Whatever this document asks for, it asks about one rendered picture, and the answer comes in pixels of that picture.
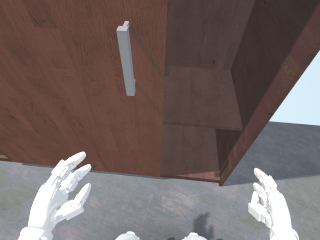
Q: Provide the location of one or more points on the handle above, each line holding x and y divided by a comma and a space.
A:
124, 44

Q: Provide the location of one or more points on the robot left forearm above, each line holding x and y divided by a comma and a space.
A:
35, 233

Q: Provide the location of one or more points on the robot right forearm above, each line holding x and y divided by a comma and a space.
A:
281, 232

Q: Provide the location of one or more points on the robot right hand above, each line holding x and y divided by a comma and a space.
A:
274, 211

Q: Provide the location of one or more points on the robot left hand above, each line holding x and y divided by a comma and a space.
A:
44, 211

